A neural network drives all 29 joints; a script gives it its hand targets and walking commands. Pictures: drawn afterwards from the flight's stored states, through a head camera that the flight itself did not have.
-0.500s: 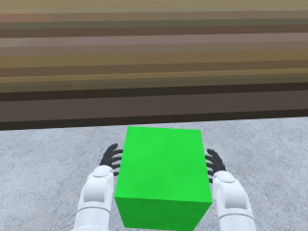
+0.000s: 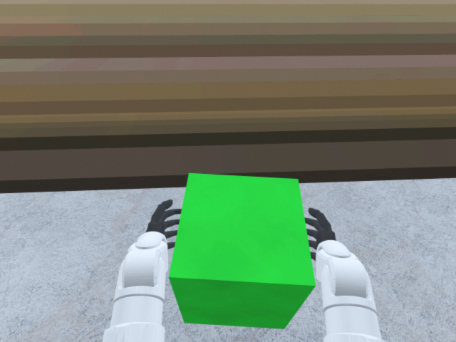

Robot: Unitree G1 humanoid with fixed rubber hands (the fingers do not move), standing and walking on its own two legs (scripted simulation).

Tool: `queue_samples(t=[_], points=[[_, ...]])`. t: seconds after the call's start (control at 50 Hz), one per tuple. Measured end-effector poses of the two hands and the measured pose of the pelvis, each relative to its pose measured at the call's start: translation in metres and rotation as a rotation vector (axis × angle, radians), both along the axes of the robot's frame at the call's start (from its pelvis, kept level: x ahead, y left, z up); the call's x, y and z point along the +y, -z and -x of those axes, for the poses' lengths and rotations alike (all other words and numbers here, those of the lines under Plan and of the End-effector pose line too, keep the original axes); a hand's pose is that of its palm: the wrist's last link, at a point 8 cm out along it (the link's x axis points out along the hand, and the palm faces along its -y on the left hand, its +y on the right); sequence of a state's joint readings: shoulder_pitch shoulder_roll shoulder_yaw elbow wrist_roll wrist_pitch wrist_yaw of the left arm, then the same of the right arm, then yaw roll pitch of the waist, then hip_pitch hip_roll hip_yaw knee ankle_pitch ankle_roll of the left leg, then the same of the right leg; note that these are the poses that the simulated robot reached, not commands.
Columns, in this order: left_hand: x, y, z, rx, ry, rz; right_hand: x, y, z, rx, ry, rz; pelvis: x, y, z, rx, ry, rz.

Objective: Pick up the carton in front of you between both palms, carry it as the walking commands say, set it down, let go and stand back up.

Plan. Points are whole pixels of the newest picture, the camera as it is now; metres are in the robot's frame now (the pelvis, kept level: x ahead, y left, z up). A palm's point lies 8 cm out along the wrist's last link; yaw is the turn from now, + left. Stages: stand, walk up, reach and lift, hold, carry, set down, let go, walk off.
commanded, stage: hold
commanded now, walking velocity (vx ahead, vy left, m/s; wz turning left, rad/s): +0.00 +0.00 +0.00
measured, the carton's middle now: (238, 254) +0.31 +0.00 -0.01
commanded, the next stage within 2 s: carry in 0.10 s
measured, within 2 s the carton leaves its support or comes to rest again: neither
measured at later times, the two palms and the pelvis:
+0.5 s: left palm (160, 203) +0.35 +0.15 +0.09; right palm (317, 206) +0.36 -0.15 +0.09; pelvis +0.08 -0.01 -0.02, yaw +2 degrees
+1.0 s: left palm (184, 139) +0.57 +0.14 +0.10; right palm (304, 136) +0.60 -0.17 +0.09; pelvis +0.36 -0.04 +0.00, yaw +2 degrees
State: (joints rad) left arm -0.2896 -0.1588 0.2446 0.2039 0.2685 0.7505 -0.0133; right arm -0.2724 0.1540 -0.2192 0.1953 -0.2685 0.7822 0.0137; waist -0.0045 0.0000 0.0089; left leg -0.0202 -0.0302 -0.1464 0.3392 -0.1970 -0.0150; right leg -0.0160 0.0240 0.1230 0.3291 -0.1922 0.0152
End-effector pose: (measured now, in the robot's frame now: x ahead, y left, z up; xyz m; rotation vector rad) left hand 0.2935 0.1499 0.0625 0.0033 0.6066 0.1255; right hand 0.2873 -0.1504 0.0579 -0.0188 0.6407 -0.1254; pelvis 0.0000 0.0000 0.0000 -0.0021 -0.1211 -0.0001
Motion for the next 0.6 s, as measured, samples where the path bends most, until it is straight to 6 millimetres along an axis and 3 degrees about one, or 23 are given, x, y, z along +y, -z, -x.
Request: queue_samples(t=[0.16, 0.32, 0.44, 0.54, 0.6], points=[[-0.002, -0.002, -0.001, -0.014, -0.005, 0.013, -0.003, -0.004, -0.002, -0.015, 0.006, -0.001, -0.003, 0.003, 0.002, 0.020, 0.001, 0.001], [-0.005, -0.007, -0.018, -0.063, -0.022, 0.018, -0.005, -0.006, -0.020, -0.065, 0.014, -0.029, -0.007, 0.016, -0.016, 0.123, 0.021, -0.006], [-0.008, -0.031, -0.045, -0.115, -0.053, 0.031, -0.007, -0.026, -0.051, -0.116, 0.010, -0.047, -0.013, 0.017, -0.057, 0.177, -0.039, 0.004], [0.006, -0.026, -0.071, -0.088, -0.088, 0.055, 0.006, -0.029, -0.086, -0.090, 0.000, -0.051, -0.006, 0.020, -0.101, 0.211, -0.001, -0.028], [-0.002, -0.024, -0.092, -0.041, -0.064, 0.045, -0.002, -0.023, -0.099, -0.045, 0.044, -0.077, -0.004, 0.016, -0.129, 0.228, 0.032, -0.010]])
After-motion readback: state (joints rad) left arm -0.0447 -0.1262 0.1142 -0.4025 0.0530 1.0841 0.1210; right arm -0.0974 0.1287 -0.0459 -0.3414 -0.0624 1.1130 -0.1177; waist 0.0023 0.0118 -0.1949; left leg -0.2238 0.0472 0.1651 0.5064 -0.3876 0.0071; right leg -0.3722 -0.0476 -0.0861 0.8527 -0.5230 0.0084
